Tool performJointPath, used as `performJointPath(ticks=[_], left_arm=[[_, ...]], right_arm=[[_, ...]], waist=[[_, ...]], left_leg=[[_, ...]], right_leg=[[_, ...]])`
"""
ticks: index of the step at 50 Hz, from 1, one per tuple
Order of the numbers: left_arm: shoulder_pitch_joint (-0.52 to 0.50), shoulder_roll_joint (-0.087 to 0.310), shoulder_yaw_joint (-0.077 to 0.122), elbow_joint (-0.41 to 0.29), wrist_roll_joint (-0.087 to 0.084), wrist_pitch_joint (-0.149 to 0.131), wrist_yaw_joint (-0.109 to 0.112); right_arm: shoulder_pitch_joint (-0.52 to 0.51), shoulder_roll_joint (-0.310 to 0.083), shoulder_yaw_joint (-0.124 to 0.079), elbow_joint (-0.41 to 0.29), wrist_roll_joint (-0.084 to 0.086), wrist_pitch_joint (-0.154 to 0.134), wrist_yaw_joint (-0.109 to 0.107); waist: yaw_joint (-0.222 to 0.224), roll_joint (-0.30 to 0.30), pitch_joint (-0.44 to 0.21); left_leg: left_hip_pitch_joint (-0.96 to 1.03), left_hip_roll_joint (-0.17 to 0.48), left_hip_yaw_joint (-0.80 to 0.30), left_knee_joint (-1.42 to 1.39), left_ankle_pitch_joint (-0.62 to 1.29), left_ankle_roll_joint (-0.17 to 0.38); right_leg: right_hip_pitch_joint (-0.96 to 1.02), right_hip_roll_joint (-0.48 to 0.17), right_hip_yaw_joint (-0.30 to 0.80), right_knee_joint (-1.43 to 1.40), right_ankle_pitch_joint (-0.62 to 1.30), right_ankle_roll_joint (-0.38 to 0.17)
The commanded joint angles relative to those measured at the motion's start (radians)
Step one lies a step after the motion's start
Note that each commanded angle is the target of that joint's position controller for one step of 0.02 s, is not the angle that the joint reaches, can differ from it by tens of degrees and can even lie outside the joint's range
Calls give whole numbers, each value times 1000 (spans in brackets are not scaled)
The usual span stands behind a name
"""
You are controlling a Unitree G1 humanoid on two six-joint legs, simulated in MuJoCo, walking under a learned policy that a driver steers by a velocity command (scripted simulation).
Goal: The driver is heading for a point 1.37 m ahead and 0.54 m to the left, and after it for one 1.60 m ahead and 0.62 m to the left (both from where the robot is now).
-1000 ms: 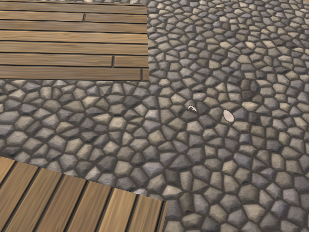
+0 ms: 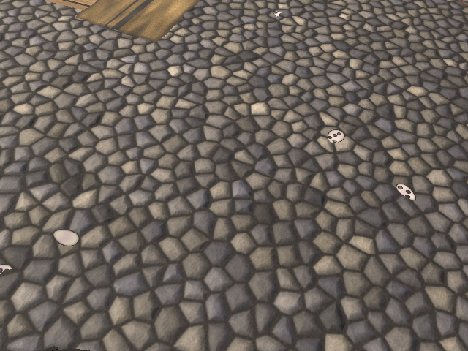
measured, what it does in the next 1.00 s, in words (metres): walks ahead, turning left: right foot, then left foot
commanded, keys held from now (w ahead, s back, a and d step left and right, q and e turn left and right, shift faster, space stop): w+shift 0.04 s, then w+q+shift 0.96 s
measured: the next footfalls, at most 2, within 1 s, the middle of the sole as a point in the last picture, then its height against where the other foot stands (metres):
right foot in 0.16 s outside the picture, level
left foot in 0.62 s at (188, 299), level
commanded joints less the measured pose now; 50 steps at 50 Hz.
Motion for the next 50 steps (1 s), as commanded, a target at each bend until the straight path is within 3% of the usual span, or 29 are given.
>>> performJointPath(ticks=[1,4,6,7,8,9,10,11,13,15,17,20,24,26,28,29,30,31,32,33,34,35,36,38,41,44,47,49,50], left_arm=[[-236,44,-6,-136,-2,-24,-16],[-280,11,-28,-159,-4,-33,-21],[-130,43,-13,-120,-4,-39,8],[84,78,7,-55,-7,-44,30],[290,140,34,5,6,-51,54],[388,247,62,19,40,-62,74],[407,241,58,7,20,-59,74],[304,189,47,33,18,-56,76],[195,84,24,44,5,-68,73],[185,34,10,68,-13,-83,76],[196,8,7,103,-33,-103,72],[212,-23,0,138,-29,-122,64],[250,13,3,179,-28,-126,85],[272,76,10,180,-31,-128,101],[264,136,27,179,-22,-101,125],[219,163,37,162,-12,-80,132],[161,177,42,140,0,-62,133],[136,153,42,141,-2,-54,110],[124,-16,-6,93,18,-73,90],[182,1,-13,-22,-14,-96,87],[122,52,-19,-29,-1,-123,86],[94,78,-16,-20,-4,-131,83],[73,69,-19,-16,11,-123,86],[97,50,-29,-8,34,-74,84],[-47,18,-45,-77,23,-49,70],[-165,-17,-61,-120,-12,-52,57],[-193,17,-52,-136,-24,-59,61],[-101,71,-30,-110,-23,-65,74],[33,122,-6,-75,-28,-70,86]], right_arm=[[-9,-125,-25,-32,2,-21,1],[40,-141,-26,21,8,-13,-2],[36,-193,-34,43,12,-7,-6],[14,-217,-39,47,18,-5,-8],[-32,-213,-37,28,24,-11,-6],[29,-37,0,-29,40,-17,6],[-26,-91,-15,-50,48,-16,7],[-111,-122,-32,-67,44,-2,6],[-114,-65,-19,-44,28,14,25],[-79,-26,-16,-20,7,52,40],[-149,-6,-17,-40,6,77,52],[-287,10,-7,-96,12,84,64],[-436,1,10,-159,11,75,87],[-437,-5,14,-167,16,75,90],[-325,-60,1,-136,12,81,77],[-164,-109,-19,-90,13,84,67],[67,-165,-48,-21,11,83,53],[144,-197,-76,13,23,81,27],[45,-255,-89,7,33,91,12],[-11,-333,-105,-42,11,97,11],[-39,-278,-104,-70,9,97,3],[-76,-212,-89,-60,7,91,-3],[-110,-189,-81,-54,9,78,-6],[-147,-157,-63,-62,16,43,-13],[-146,-170,-66,-69,21,11,-6],[-107,-179,-79,-63,30,9,5],[-74,-197,-90,-59,33,13,7],[-94,-221,-97,-67,26,16,-1],[-117,-254,-103,-71,17,16,1]], waist=[[-4,179,183],[4,193,194],[98,211,88],[213,194,-22],[328,162,-131],[282,-128,-324],[298,-123,-392],[238,-58,-178],[154,-27,14],[98,-68,75],[80,-37,142],[73,-42,200],[72,23,222],[54,-5,177],[-20,-49,92],[-104,-59,1],[-206,-43,-91],[-214,76,-91],[-81,302,12],[-3,308,-193],[-15,118,-126],[35,-7,21],[83,-56,87],[147,-75,137],[124,-32,176],[50,44,147],[16,97,98],[61,108,33],[137,98,-57]], left_leg=[[-44,210,-142,-205,40,137],[-53,237,-110,-201,376,138],[-45,242,-68,21,962,126],[-109,222,-45,253,1091,115],[-336,173,-30,545,872,99],[-656,34,-17,953,33,83],[-707,-9,-122,1112,-115,111],[-787,39,-112,1152,-6,115],[-732,108,-83,1055,87,94],[-687,134,-72,1040,91,70],[-763,142,-58,1039,143,65],[-797,124,0,934,291,68],[-710,70,138,634,407,113],[-576,-2,209,543,415,146],[-436,-69,236,505,326,175],[-264,-102,221,508,267,194],[-30,-106,147,468,212,235],[139,-73,48,364,171,276],[197,43,-188,458,339,314],[400,201,-668,220,88,515],[318,255,-826,9,-177,481],[138,236,-774,-50,-212,426],[-13,195,-694,-51,-118,394],[-244,111,-541,-61,10,367],[-431,16,-402,-105,137,340],[-392,-37,-349,-76,312,267],[-238,0,-385,-6,477,222],[-149,8,-409,131,658,178],[-129,-2,-397,301,762,154]], right_leg=[[-108,-36,-118,-172,38,-1],[80,-53,-210,-321,-7,-46],[343,31,-229,-360,-130,-79],[604,62,-219,-401,-117,-94],[923,-43,-113,-411,-136,-103],[1221,-395,340,-512,-637,-138],[1101,-500,679,-721,-827,-132],[949,-445,537,-728,-736,-111],[693,-362,253,-770,-400,-93],[571,-317,94,-829,-298,-78],[564,-284,-46,-873,-146,-52],[532,-225,-248,-908,105,-22],[602,-198,-405,-916,512,10],[672,-222,-439,-810,1004,36],[772,-256,-427,-615,1297,44],[761,-272,-407,-418,1349,34],[669,-280,-376,-114,1286,17],[488,-157,-376,294,598,5],[110,8,-314,666,-343,18],[-146,26,-93,781,-366,38],[-208,-31,-26,672,-286,22],[-178,-77,-27,546,-214,22],[-113,-107,-31,463,-212,35],[12,-155,-37,329,-224,75],[118,-175,-103,29,-88,110],[228,-126,-133,-260,193,92],[293,-80,-123,-408,238,67],[424,-36,-106,-472,141,54],[564,-16,-108,-460,33,43]])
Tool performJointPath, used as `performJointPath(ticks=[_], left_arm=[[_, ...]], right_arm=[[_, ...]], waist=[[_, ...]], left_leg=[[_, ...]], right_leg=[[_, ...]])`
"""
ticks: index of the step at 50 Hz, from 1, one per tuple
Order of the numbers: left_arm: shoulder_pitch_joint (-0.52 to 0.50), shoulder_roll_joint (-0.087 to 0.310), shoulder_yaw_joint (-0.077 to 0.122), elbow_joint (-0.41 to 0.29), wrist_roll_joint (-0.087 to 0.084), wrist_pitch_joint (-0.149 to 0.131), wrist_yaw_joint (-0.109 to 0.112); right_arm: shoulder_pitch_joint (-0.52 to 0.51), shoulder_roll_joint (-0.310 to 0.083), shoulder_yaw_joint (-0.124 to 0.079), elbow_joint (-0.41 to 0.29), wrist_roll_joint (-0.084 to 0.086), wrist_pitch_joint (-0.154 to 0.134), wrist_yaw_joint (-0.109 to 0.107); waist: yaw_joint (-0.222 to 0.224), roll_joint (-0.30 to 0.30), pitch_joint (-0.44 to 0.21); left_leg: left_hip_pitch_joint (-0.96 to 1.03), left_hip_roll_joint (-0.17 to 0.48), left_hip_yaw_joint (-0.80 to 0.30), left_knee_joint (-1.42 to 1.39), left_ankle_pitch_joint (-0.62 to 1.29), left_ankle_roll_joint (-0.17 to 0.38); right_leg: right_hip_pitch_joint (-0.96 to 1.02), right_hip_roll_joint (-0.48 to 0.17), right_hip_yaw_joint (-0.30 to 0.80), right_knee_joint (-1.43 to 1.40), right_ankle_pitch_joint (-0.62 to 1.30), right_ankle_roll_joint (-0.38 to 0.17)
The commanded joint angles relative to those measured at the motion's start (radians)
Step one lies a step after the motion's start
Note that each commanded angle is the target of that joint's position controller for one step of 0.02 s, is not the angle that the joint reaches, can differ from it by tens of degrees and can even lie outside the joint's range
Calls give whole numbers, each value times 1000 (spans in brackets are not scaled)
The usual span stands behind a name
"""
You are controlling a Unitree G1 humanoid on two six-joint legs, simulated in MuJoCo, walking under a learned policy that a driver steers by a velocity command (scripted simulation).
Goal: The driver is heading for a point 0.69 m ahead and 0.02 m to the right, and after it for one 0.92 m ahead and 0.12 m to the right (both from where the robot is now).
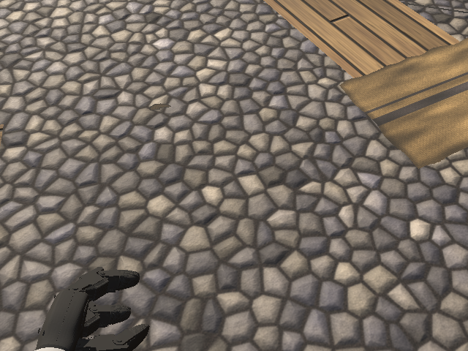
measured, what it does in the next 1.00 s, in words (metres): walks ahead: right foot, then left foot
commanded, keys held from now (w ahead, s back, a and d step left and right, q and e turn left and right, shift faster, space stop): w+q+shift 0.14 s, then w+shift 0.34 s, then w+e+shift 0.44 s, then shift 0.08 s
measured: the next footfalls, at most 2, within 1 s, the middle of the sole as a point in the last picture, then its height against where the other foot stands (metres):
right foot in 0.04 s outside the picture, level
left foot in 0.48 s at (173, 315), level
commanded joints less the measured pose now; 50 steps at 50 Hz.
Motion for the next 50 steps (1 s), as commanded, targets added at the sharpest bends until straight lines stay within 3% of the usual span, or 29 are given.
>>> performJointPath(ticks=[1,2,3,4,5,6,9,14,18,20,22,23,24,25,26,27,28,29,32,35,38,41,43,45,46,47,48,49,50], left_arm=[[400,225,97,48,-7,-17,37],[622,292,125,85,22,-23,60],[524,364,136,68,53,-20,53],[386,283,139,45,42,-9,45],[321,188,116,37,32,-4,41],[317,141,105,62,32,-1,36],[414,83,87,170,15,-27,23],[414,105,88,220,5,-69,-3],[503,155,91,276,-2,-67,0],[545,195,93,305,-3,-57,10],[553,252,100,323,-1,-34,30],[528,268,102,319,-3,-19,36],[496,253,98,299,-6,-16,36],[574,78,66,258,-5,-18,12],[564,123,75,218,-43,-24,17],[432,164,86,193,-42,-29,23],[406,127,76,191,-42,-32,16],[409,108,74,214,-34,-21,10],[459,63,76,260,-7,36,-22],[292,36,69,193,-8,50,-36],[162,27,57,150,-21,35,-50],[98,31,47,128,-18,28,-68],[191,80,59,157,-13,34,-68],[518,172,99,247,-7,43,-54],[735,220,130,307,-11,44,-36],[683,241,150,316,-41,51,-13],[560,364,165,273,10,50,-9],[507,311,171,216,-4,52,4],[450,221,146,222,-5,49,19]], right_arm=[[-142,-222,-52,-81,-13,-18,0],[-167,-94,-17,-113,-14,-32,-2],[-47,39,25,-183,40,-31,1],[-83,-43,30,-154,11,-9,-11],[-163,-88,19,-149,-14,4,-3],[-203,-90,17,-151,-22,14,11],[-274,-8,41,-200,-43,44,54],[-402,-8,66,-272,-38,46,64],[-559,12,93,-306,-36,27,87],[-560,-5,91,-294,-41,22,76],[-401,-50,72,-245,-53,18,52],[-198,-81,53,-177,-49,16,37],[-21,-134,26,-118,-58,18,17],[-25,-217,5,-107,-72,18,-6],[2,-238,-7,-129,-55,19,-11],[-37,-186,-7,-98,-43,13,-18],[-76,-135,5,-75,-39,-2,-17],[-121,-86,14,-66,-46,-17,-13],[-140,9,42,-33,-23,-48,-13],[-108,-2,40,-4,-8,-74,-1],[-106,5,51,6,-12,-84,-4],[-53,-50,50,26,-4,-89,-27],[-65,-113,36,15,-11,-73,-58],[-156,-165,18,-20,-29,-37,-77],[-236,-184,8,-41,-34,-20,-73],[-295,-77,27,-48,-37,-29,-46],[-76,21,65,-151,-1,-50,-41],[-107,-30,78,-154,-14,-68,-41],[-135,-48,78,-139,-15,-73,-39]], waist=[[309,25,-236],[377,-105,-361],[219,-473,-468],[204,-311,-332],[209,-160,-206],[200,-58,-121],[169,-88,-22],[124,-73,64],[164,-40,124],[150,-71,88],[50,-145,-48],[-45,-158,-150],[-122,-139,-233],[10,120,-328],[-8,131,-478],[-2,4,-287],[44,-9,-127],[92,-57,-49],[170,-6,6],[160,45,95],[148,25,112],[146,22,85],[211,92,-2],[386,119,-155],[498,75,-209],[443,-186,-122],[207,-325,-284],[260,-89,-383],[196,66,-163]], left_leg=[[-300,116,-81,433,854,3],[-471,58,-9,783,463,1],[-752,-30,103,1032,-83,-33],[-878,76,148,1104,30,-20],[-884,130,179,1064,112,-24],[-856,168,194,1013,149,-32],[-837,222,184,956,168,-41],[-871,191,187,719,347,-53],[-671,155,361,382,444,-13],[-599,95,418,312,379,16],[-404,31,425,286,249,50],[-190,22,393,230,233,74],[79,92,295,194,205,98],[373,408,-99,199,13,127],[452,566,-521,34,-10,194],[314,500,-341,-17,73,157],[127,471,-211,-55,191,141],[-16,428,-107,-89,271,103],[-194,340,105,-195,309,17],[-243,314,281,-267,538,-32],[-246,247,457,-280,791,-85],[-139,274,517,-249,1191,-134],[-29,311,530,-74,1522,-161],[-88,349,506,350,1657,-163],[-237,319,495,749,1420,-152],[-514,82,476,1169,207,-149],[-866,57,281,1474,-96,-196],[-923,99,183,1436,-21,-162],[-905,157,192,1297,53,-148]], right_leg=[[710,60,-60,7,-162,-29],[944,-151,154,-5,-523,-52],[1072,-424,774,-274,-791,-140],[933,-393,824,-328,-974,-173],[804,-338,615,-300,-859,-163],[686,-291,441,-292,-643,-149],[542,-201,173,-330,-354,-115],[464,-163,-75,-441,-40,-137],[464,-151,-215,-555,218,-136],[604,-164,-261,-454,679,-134],[691,-195,-278,-157,1064,-130],[647,-196,-275,86,1074,-131],[460,-164,-277,390,837,-125],[92,-15,-228,773,-330,-109],[-94,94,-28,1003,-465,-122],[-182,29,10,961,-328,-135],[-166,-2,-12,881,-277,-133],[-112,-37,-4,808,-258,-128],[-13,-70,3,725,-225,-110],[-105,-73,-47,617,-95,-100],[-58,-23,-160,397,90,-121],[67,65,-272,194,192,-164],[188,139,-304,161,129,-189],[522,193,-267,182,-3,-236],[735,151,-159,108,-59,-300],[833,77,-22,20,44,-318],[1089,-198,481,13,392,-537],[1083,-248,644,-154,177,-571],[836,-226,543,-223,159,-498]])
